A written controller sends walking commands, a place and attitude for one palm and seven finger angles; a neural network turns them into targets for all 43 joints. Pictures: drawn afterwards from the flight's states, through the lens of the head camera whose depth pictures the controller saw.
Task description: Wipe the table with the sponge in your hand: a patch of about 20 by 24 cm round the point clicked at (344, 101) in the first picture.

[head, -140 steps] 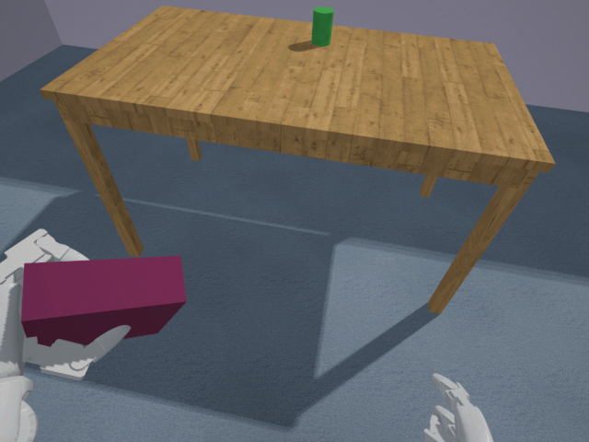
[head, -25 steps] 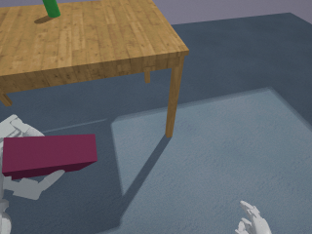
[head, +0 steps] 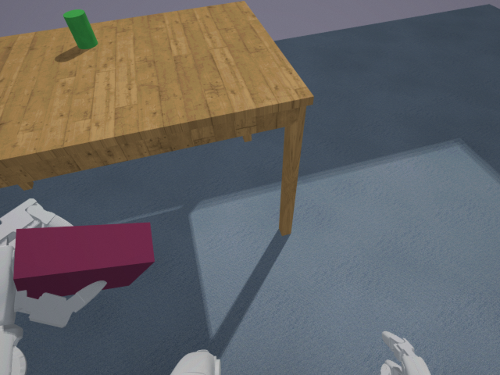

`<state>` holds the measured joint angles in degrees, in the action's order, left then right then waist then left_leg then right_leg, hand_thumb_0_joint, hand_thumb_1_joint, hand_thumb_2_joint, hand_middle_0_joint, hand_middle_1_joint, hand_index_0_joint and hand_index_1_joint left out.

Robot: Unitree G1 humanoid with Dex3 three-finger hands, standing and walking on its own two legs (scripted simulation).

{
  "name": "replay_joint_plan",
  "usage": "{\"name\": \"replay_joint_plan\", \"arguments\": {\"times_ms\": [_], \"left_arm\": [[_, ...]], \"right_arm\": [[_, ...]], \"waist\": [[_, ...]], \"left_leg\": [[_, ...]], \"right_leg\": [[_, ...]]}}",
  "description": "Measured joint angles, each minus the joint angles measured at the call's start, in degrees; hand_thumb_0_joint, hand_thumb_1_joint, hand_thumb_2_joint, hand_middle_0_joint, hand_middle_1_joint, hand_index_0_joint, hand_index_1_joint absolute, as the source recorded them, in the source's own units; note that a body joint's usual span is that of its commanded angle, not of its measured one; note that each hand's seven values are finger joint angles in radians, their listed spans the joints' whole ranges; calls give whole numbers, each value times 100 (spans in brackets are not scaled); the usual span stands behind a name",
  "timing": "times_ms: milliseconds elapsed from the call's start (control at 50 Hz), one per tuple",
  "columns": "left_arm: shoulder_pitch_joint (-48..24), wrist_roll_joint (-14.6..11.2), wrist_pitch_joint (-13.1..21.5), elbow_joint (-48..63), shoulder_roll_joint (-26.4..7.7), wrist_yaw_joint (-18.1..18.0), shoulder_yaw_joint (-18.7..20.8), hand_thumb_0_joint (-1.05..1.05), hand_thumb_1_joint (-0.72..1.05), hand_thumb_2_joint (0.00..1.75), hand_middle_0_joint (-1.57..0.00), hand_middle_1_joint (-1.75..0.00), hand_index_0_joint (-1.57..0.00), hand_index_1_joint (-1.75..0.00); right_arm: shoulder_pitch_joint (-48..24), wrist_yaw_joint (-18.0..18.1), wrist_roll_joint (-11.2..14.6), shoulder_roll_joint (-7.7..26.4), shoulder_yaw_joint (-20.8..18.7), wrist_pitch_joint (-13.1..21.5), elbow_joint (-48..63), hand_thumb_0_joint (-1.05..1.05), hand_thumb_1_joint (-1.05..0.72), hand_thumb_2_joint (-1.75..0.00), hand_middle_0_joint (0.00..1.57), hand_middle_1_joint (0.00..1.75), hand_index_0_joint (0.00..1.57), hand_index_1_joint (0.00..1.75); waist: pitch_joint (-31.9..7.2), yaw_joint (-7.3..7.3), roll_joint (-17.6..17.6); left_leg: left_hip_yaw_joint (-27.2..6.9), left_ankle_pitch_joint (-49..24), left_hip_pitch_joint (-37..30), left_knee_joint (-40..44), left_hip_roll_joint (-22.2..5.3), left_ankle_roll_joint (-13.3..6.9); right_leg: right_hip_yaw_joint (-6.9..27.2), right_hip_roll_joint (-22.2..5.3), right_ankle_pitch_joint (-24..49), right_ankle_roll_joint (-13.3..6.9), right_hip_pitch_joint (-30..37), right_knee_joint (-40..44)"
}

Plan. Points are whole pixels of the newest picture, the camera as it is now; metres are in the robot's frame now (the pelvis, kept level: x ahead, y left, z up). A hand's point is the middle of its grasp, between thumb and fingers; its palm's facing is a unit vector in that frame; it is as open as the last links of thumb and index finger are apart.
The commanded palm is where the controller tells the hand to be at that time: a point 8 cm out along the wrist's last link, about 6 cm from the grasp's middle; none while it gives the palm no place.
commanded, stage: take the last steps up to it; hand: left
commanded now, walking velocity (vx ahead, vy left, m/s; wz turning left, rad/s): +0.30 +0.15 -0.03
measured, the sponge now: (104, 261) +0.23 +0.20 +0.13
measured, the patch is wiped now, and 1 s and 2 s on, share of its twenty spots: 0.00 0.00 0.00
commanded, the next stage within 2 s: come to a stop and stand still in 1.46 s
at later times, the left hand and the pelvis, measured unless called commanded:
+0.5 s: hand (66, 179) +0.33 +0.27 +0.17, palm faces +0.35 -0.79 -0.51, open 9.4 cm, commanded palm +0.28 +0.32 +0.18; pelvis +0.11 +0.04 -0.01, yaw -2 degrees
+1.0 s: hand (73, 118) +0.46 +0.31 +0.18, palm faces +0.37 -0.83 -0.43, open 9.4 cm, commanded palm +0.39 +0.35 +0.18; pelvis +0.22 +0.08 -0.01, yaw -4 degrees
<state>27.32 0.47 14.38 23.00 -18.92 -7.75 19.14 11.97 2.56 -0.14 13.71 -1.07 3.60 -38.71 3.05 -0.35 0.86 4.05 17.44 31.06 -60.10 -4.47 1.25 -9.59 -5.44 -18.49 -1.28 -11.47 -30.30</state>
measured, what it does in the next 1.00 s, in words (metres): walks ahead: left foot, then right foot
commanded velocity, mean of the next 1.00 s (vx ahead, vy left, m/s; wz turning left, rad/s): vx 0.28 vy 0.13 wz -0.02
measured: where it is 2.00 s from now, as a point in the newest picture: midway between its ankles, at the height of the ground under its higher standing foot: (245, 346)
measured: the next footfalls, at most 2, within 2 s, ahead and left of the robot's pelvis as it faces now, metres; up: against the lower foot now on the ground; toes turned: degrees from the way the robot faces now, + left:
left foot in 0.16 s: +0.16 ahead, +0.17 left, +0.00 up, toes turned +8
right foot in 0.50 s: +0.16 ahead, -0.05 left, +0.00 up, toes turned -12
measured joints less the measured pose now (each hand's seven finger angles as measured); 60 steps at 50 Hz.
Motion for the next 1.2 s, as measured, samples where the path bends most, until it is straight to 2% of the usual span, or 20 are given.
{"name": "replay_joint_plan", "arguments": {"times_ms": [60,160,180,240,300,380,480,520,560,600,640,740,820,860,920,980,1060,1140,1160,1200], "left_arm": [[119,15,30,309,-98,-41,-15,0,-44,102,-81,-137,-81,-137],[169,-3,93,837,-262,-153,83,0,-44,102,-81,-137,-81,-137],[73,-21,121,855,-324,-175,152,0,-44,102,-81,-137,-81,-137],[-424,-40,138,469,-504,-170,270,0,-44,102,-81,-137,-81,-137],[-494,-82,-4,349,-482,-136,345,0,-44,102,-81,-137,-81,-137],[-100,-120,-44,707,-310,-94,264,0,-44,102,-81,-137,-81,-137],[165,-108,-69,738,-387,-60,168,0,-44,102,-81,-137,-81,-137],[43,-56,-101,536,-362,-49,144,0,-44,102,-81,-137,-81,-137],[-145,-83,-158,277,-233,-40,65,0,-44,102,-81,-137,-81,-137],[-221,-98,-170,81,-76,-35,27,0,-44,102,-81,-137,-81,-137],[-188,-67,-150,23,15,-38,17,0,-44,102,-81,-137,-81,-137],[70,-24,-46,382,-81,-70,-1,0,-44,102,-81,-137,-81,-137],[233,-36,26,846,-256,-137,67,0,-44,102,-81,-137,-81,-137],[187,-75,80,966,-376,-183,189,0,-44,102,-81,-137,-81,-137],[-320,-99,112,566,-575,-175,312,0,-44,102,-81,-137,-81,-137],[-457,-127,-41,380,-528,-131,380,0,-44,102,-81,-137,-81,-137],[-125,-156,-104,664,-307,-94,276,0,-44,102,-81,-137,-81,-137],[122,-131,-125,777,-314,-80,155,0,-44,102,-81,-137,-81,-137],[101,-108,-129,724,-329,-76,147,0,-44,102,-81,-137,-81,-137],[-39,-83,-161,511,-272,-57,86,0,-44,102,-81,-137,-81,-137]], "right_arm": [[12,12,-12,64,-81,36,215,2,-91,-90,20,30,21,30],[68,82,1,145,-180,139,532,2,-91,-90,20,30,20,30],[13,103,16,110,-213,165,558,1,-91,-90,20,30,20,30],[-184,109,51,-184,-195,206,486,1,-91,-90,20,30,20,30],[-234,38,91,-456,-17,278,417,1,-91,-90,20,30,20,30],[-87,-23,76,-644,182,409,380,1,-91,-90,20,30,20,30],[160,55,37,-646,302,386,262,1,-90,-90,20,30,21,30],[168,75,34,-532,278,290,169,1,-90,-90,20,30,21,30],[91,40,36,-388,217,180,-33,1,-90,-90,20,30,21,30],[30,19,29,-237,173,100,-144,2,-90,-90,20,30,21,30],[-14,28,22,-116,124,43,-134,2,-91,-90,20,30,21,30],[-45,36,-3,59,-45,25,211,2,-91,-90,20,30,21,30],[2,85,-6,157,-171,73,499,2,-91,-90,20,30,20,30],[-21,127,26,168,-233,109,620,1,-91,-90,20,30,20,30],[-195,135,71,-121,-235,139,545,1,-91,-90,20,30,20,30],[-247,61,106,-386,-53,193,472,1,-91,-90,20,30,20,30],[-105,1,88,-602,182,312,456,1,-91,-90,20,30,20,30],[93,60,62,-657,317,330,389,1,-90,-90,20,30,21,30],[118,82,58,-633,326,301,358,1,-90,-90,20,30,21,30],[90,99,48,-532,300,192,182,1,-90,-90,20,30,21,30]], "waist": [[116,1,-185],[87,72,-299],[93,65,-336],[88,-10,-433],[-32,-89,-371],[-93,-57,-198],[-139,81,23],[-148,136,178],[-113,174,210],[-80,162,180],[-51,114,115],[98,-11,-201],[137,5,-333],[109,22,-322],[98,-13,-434],[-25,-63,-359],[-90,-34,-195],[-102,95,-19],[-97,128,47],[-86,177,175]], "left_leg": [[213,-140,-264,1325,-100,-55],[557,-634,-1148,3042,13,-136],[592,-976,-1156,2997,32,-165],[628,-491,-1052,2472,56,-238],[613,-372,-1114,2598,22,-265],[632,-403,-1288,2890,-2,-233],[579,-141,-1393,2731,30,-134],[460,286,-1215,2122,-4,-153],[177,637,-825,855,146,-107],[0,554,-436,-220,232,-31],[-44,418,-182,-524,185,7],[208,75,-325,1245,-39,-31],[519,-467,-939,2775,28,-73],[619,-987,-1208,3123,51,-127],[645,-585,-1110,2584,66,-174],[607,-459,-1161,2649,2,-184],[583,-494,-1296,2872,-55,-122],[528,-310,-1342,2704,-84,-9],[495,-184,-1300,2517,-114,3],[296,513,-1066,1746,-80,-59]], "right_leg": [[62,-103,-37,103,164,110],[269,-183,-500,339,197,-409],[343,-235,-677,309,40,-856],[703,-79,-1367,225,-721,-2780],[588,33,-1153,260,-1361,-3557],[279,35,-742,309,-1515,-2673],[-6,185,-384,316,-803,-736],[-44,249,-68,11,-690,-576],[-55,196,-147,-163,-627,-718],[-41,143,-172,-162,-441,-565],[-20,99,-101,-94,-254,-304],[54,-74,-57,28,79,72],[162,-172,-364,207,215,-192],[279,-205,-689,248,31,-889],[671,-49,-1372,207,-711,-2792],[572,68,-1179,259,-1317,-3474],[287,70,-758,315,-1425,-2488],[74,182,-422,340,-873,-927],[36,225,-25,164,-760,-695],[-27,256,49,-166,-735,-819]]}}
